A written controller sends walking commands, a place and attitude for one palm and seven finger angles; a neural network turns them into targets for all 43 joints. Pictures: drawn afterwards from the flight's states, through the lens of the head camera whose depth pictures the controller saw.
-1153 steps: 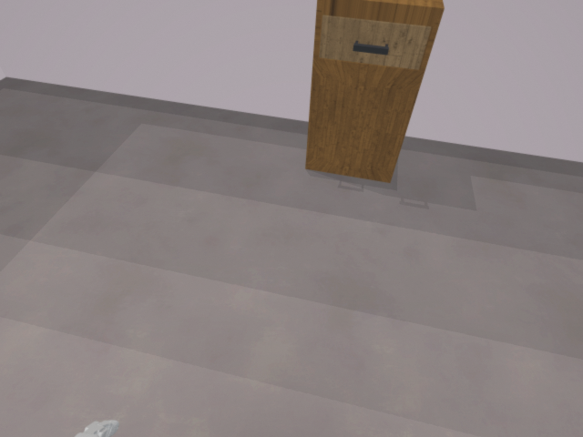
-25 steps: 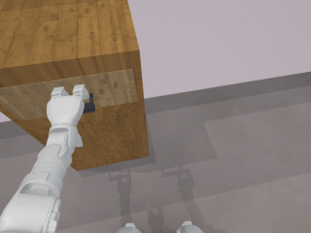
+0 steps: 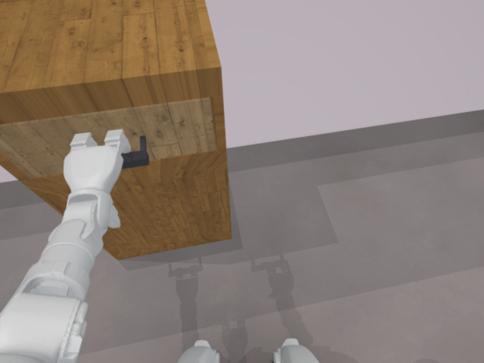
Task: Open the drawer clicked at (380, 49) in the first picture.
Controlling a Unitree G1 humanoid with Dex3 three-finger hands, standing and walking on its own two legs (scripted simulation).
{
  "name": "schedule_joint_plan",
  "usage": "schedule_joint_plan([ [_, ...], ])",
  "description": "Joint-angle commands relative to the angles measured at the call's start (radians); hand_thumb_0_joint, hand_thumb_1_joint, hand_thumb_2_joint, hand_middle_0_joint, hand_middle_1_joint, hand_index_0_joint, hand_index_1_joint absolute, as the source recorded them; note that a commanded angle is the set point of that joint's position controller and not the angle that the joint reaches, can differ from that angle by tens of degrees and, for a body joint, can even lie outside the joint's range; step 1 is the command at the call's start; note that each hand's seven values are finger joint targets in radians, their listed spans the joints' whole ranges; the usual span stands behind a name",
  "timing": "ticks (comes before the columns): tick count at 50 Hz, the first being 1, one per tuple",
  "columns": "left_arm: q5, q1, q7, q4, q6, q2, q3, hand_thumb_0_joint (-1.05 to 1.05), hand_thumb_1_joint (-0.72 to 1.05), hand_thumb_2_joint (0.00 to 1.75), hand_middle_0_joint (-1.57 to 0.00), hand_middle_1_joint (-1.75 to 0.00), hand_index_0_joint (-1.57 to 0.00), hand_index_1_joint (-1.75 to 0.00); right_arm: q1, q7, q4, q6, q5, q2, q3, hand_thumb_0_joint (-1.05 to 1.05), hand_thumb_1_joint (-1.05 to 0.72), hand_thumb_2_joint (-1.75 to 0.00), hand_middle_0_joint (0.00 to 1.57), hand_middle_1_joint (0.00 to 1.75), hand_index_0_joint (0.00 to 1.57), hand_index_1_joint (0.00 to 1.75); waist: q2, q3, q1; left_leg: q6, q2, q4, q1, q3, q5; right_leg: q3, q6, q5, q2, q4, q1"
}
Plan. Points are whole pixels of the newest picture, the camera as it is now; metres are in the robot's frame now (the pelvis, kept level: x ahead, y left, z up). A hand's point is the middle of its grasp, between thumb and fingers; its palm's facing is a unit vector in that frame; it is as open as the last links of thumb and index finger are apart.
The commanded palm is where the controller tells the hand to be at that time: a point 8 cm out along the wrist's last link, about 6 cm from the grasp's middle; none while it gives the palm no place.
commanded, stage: lower the fingers behind the handle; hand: left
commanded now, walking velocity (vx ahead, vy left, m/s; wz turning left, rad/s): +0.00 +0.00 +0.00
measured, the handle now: (113, 153) +0.50 +0.27 -0.02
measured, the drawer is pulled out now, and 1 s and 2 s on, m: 0.00 0.00 0.06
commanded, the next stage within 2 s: close the thumb around the handle in 0.60 s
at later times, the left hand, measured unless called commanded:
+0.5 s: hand (114, 186) +0.44 +0.26 -0.04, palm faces -0.01 -0.04 -1.00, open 14.1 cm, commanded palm +0.41 +0.25 +0.02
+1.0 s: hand (114, 186) +0.43 +0.26 -0.04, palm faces -0.05 -0.04 -1.00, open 11.5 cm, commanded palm +0.41 +0.25 +0.02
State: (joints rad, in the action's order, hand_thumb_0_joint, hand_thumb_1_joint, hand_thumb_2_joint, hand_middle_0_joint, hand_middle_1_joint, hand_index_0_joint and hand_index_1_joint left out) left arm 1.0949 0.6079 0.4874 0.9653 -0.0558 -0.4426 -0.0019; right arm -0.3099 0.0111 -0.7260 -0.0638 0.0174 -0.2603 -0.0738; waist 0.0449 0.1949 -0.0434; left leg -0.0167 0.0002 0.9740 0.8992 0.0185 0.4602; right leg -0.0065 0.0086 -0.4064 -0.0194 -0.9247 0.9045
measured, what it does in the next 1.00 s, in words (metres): stands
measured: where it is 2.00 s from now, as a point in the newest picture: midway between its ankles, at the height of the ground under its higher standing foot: outside the picture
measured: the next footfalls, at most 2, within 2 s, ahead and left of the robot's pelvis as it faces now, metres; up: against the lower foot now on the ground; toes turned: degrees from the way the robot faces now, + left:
none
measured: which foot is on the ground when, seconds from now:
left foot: down 0.00-1.00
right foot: down 0.00-1.00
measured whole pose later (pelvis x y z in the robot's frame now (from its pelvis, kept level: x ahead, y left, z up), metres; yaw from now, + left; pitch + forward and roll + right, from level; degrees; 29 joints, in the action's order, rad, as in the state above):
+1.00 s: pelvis +0.02 +0.01 +0.00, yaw -1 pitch +24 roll -2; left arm 1.09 0.54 0.47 0.92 -0.01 -0.42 -0.03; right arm -0.28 0.00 -0.72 -0.07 0.04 -0.25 -0.07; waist 0.05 0.20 -0.06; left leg -0.02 0.01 1.01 0.92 0.01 0.50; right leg -0.01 0.02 -0.44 -0.03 -0.94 0.92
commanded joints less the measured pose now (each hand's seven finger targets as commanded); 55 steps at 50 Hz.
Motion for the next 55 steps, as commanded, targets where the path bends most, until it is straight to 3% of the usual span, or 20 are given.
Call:
schedule_joint_plan([
  [1, -0.004, 0.290, 0.011, -0.022, 0.074, -0.189, -0.032, 0.00, -0.50, 0.30, -0.30, -1.20, -0.30, -1.20, -0.107, 0.000, 0.050, 0.020, -0.004, -0.151, -0.040, 0.00, -0.90, -0.90, 0.20, 0.30, 0.20, 0.30, -0.036, 0.294, -0.039, -0.024, -0.021, -0.103, -0.190, -0.026, -0.294, 0.041, -0.042, 0.237, -0.028, 0.103, -0.174],
  [2, -0.009, 0.292, 0.008, -0.006, 0.092, -0.212, -0.046, 0.00, -0.50, 0.30, -0.30, -1.20, -0.30, -1.20, -0.104, 0.001, 0.048, 0.014, -0.003, -0.157, -0.035, 0.00, -0.90, -0.90, 0.20, 0.30, 0.20, 0.30, -0.054, 0.302, -0.035, -0.023, -0.024, -0.104, -0.178, -0.021, -0.289, 0.040, -0.043, 0.232, -0.029, 0.099, -0.185],
  [4, -0.006, 0.320, 0.000, 0.023, 0.122, -0.185, -0.008, 0.00, -0.50, 0.30, -0.30, -1.20, -0.30, -1.20, -0.108, 0.002, 0.050, 0.012, -0.007, -0.153, -0.030, 0.00, -0.90, -0.90, 0.20, 0.30, 0.20, 0.30, -0.044, 0.285, -0.050, -0.026, -0.025, -0.105, -0.173, -0.023, -0.269, 0.040, -0.041, 0.218, -0.029, 0.106, -0.170],
  [6, -0.009, 0.306, -0.018, 0.054, 0.142, -0.194, -0.006, 0.00, -0.50, 0.30, -0.30, -1.20, -0.30, -1.20, -0.103, 0.005, 0.053, 0.010, -0.008, -0.156, -0.023, 0.00, -0.90, -0.90, 0.20, 0.30, 0.20, 0.30, -0.063, 0.271, -0.045, -0.027, -0.028, -0.106, -0.154, -0.027, -0.243, 0.037, -0.039, 0.199, -0.028, 0.111, -0.177],
  [9, -0.019, 0.320, -0.058, 0.073, 0.143, -0.193, 0.011, 0.00, -0.50, 0.30, -0.30, -1.20, -0.30, -1.20, -0.105, 0.015, 0.063, 0.009, -0.010, -0.155, -0.014, 0.00, -0.90, -0.90, 0.20, 0.30, 0.20, 0.30, -0.062, 0.266, -0.051, -0.029, -0.027, -0.101, -0.134, -0.024, -0.215, 0.038, -0.038, 0.178, -0.026, 0.102, -0.163],
  [11, -0.030, 0.323, -0.081, 0.028, 0.107, -0.191, 0.005, 0.00, -0.50, 0.30, -0.30, -1.20, -0.30, -1.20, -0.107, 0.017, 0.074, 0.017, -0.007, -0.150, -0.013, 0.00, -0.90, -0.90, 0.20, 0.30, 0.20, 0.30, -0.032, 0.301, -0.042, -0.029, -0.024, -0.089, -0.151, -0.022, -0.235, 0.038, -0.041, 0.195, -0.027, 0.086, -0.164],
  [13, -0.030, 0.333, -0.089, -0.075, 0.041, -0.243, -0.052, 0.00, -0.50, 0.30, -0.30, -1.20, -0.30, -1.20, -0.108, 0.020, 0.083, 0.020, 0.000, -0.146, -0.019, 0.00, -0.90, -0.90, 0.20, 0.30, 0.20, 0.30, 0.017, 0.396, -0.020, -0.025, -0.016, -0.072, -0.199, -0.014, -0.295, 0.037, -0.045, 0.234, -0.026, 0.052, -0.173],
  [14, -0.030, 0.311, -0.083, -0.097, 0.016, -0.200, -0.034, 0.00, -0.50, 0.30, -0.30, -1.20, -0.30, -1.20, -0.109, 0.020, 0.087, 0.024, 0.004, -0.139, -0.025, 0.00, -0.90, -0.90, 0.20, 0.30, 0.20, 0.30, 0.023, 0.417, -0.024, -0.024, -0.015, -0.062, -0.224, -0.011, -0.317, 0.040, -0.046, 0.243, -0.030, 0.047, -0.161],
  [18, 0.013, 0.304, -0.012, -0.164, -0.039, -0.210, -0.068, 0.00, -0.50, 0.30, -0.30, -1.20, -0.30, -1.20, -0.108, 0.012, 0.066, 0.032, 0.016, -0.140, -0.034, 0.00, -0.90, -0.90, 0.20, 0.30, 0.20, 0.30, 0.065, 0.401, -0.020, -0.012, 0.003, -0.043, -0.242, 0.010, -0.359, 0.055, -0.052, 0.219, -0.035, 0.017, -0.076],
  [20, 0.006, 0.287, 0.022, -0.168, -0.025, -0.174, -0.060, 0.00, -0.50, 0.30, -0.30, -1.20, -0.30, -1.20, -0.110, 0.003, 0.059, 0.035, 0.017, -0.138, -0.042, 0.00, -0.90, -0.90, 0.20, 0.30, 0.20, 0.30, 0.057, 0.401, -0.022, -0.007, 0.007, -0.040, -0.255, 0.011, -0.394, 0.063, -0.052, 0.233, -0.037, 0.015, -0.071],
  [25, -0.011, 0.278, 0.066, -0.182, 0.052, -0.195, -0.088, 0.00, -0.50, 0.30, -0.30, -1.20, -0.30, -1.20, -0.118, -0.012, 0.035, 0.021, 0.021, -0.148, -0.048, 0.00, -0.90, -0.90, 0.20, 0.30, 0.20, 0.30, 0.056, 0.454, -0.019, 0.004, 0.011, -0.047, -0.321, 0.014, -0.508, 0.070, -0.048, 0.305, -0.039, 0.020, -0.115],
  [30, -0.024, 0.258, 0.046, -0.148, 0.123, -0.187, -0.066, 0.00, -0.50, 0.30, -0.30, -1.20, -0.30, -1.20, -0.109, -0.013, 0.029, 0.005, 0.015, -0.153, -0.039, 0.00, -0.90, -0.90, 0.20, 0.30, 0.20, 0.30, 0.012, 0.403, -0.027, -0.006, 0.005, -0.077, -0.301, -0.001, -0.493, 0.064, -0.043, 0.344, -0.038, 0.057, -0.184],
  [35, -0.023, 0.221, 0.003, -0.148, 0.112, -0.187, -0.058, 0.00, -0.50, 0.30, -0.30, -1.20, -0.30, -1.20, -0.098, -0.005, 0.042, 0.002, 0.013, -0.148, -0.033, 0.00, -0.90, -0.90, 0.20, 0.30, 0.20, 0.30, 0.019, 0.381, -0.016, -0.013, 0.000, -0.090, -0.300, -0.010, -0.491, 0.056, -0.045, 0.363, -0.035, 0.069, -0.215],
  [38, -0.018, 0.227, -0.011, -0.140, 0.080, -0.175, -0.045, 0.00, -0.33, 0.37, -0.31, -1.22, -0.31, -1.22, -0.095, -0.002, 0.049, 0.004, 0.012, -0.144, -0.031, 0.00, -0.90, -0.90, 0.20, 0.30, 0.20, 0.30, 0.013, 0.325, -0.025, -0.016, 0.000, -0.090, -0.271, -0.011, -0.463, 0.055, -0.046, 0.350, -0.034, 0.070, -0.197],
  [44, -0.012, 0.183, 0.004, -0.192, 0.030, -0.155, -0.057, 0.00, 0.00, 0.52, -0.34, -1.25, -0.34, -1.25, -0.093, -0.005, 0.062, 0.010, 0.016, -0.134, -0.042, 0.00, -0.90, -0.90, 0.20, 0.30, 0.20, 0.30, 0.033, 0.392, -0.012, -0.011, 0.003, -0.059, -0.302, -0.011, -0.531, 0.054, -0.048, 0.391, -0.034, 0.044, -0.194],
  [47, -0.016, 0.174, 0.011, -0.184, 0.033, -0.185, -0.085, 0.00, 0.17, 0.59, -0.35, -1.27, -0.35, -1.27, -0.088, -0.007, 0.061, 0.009, 0.017, -0.140, -0.041, 0.00, -0.90, -0.90, 0.20, 0.30, 0.20, 0.30, 0.007, 0.379, -0.009, -0.012, -0.001, -0.055, -0.262, -0.012, -0.519, 0.050, -0.047, 0.412, -0.033, 0.037, -0.213],
  [52, -0.016, 0.173, 0.023, -0.232, 0.054, -0.196, -0.092, 0.00, 0.45, 0.71, -0.37, -1.30, -0.37, -1.30, -0.088, -0.008, 0.062, 0.006, 0.017, -0.140, -0.045, 0.00, -0.90, -0.90, 0.20, 0.30, 0.20, 0.30, 0.032, 0.424, -0.007, -0.009, -0.001, -0.051, -0.293, -0.014, -0.567, 0.048, -0.045, 0.455, -0.030, 0.035, -0.236],
  [53, -0.018, 0.157, 0.024, -0.230, 0.058, -0.166, -0.073, 0.00, 0.51, 0.73, -0.37, -1.31, -0.37, -1.31, -0.092, -0.009, 0.063, 0.007, 0.017, -0.137, -0.047, 0.00, -0.90, -0.90, 0.20, 0.30, 0.20, 0.30, 0.025, 0.428, -0.013, -0.012, 0.001, -0.050, -0.306, -0.019, -0.575, 0.048, -0.041, 0.465, -0.031, 0.041, -0.237],
  [54, -0.021, 0.119, 0.023, -0.228, 0.066, -0.186, -0.093, 0.00, 0.56, 0.76, -0.38, -1.31, -0.38, -1.31, -0.089, -0.010, 0.064, 0.004, 0.016, -0.139, -0.045, 0.00, -0.90, -0.90, 0.20, 0.30, 0.20, 0.30, 0.021, 0.435, 0.003, -0.011, 0.000, -0.055, -0.303, -0.020, -0.574, 0.046, -0.042, 0.465, -0.031, 0.042, -0.255],
  [55, -0.021, 0.131, 0.023, -0.244, 0.070, -0.177, -0.080, 0.00, 0.62, 0.78, -0.38, -1.32, -0.38, -1.32, -0.085, -0.009, 0.066, 0.004, 0.016, -0.138, -0.045, 0.00, -0.90, -0.90, 0.20, 0.30, 0.20, 0.30, 0.031, 0.429, -0.006, -0.011, 0.002, -0.057, -0.311, -0.021, -0.580, 0.046, -0.042, 0.474, -0.032, 0.046, -0.251],
])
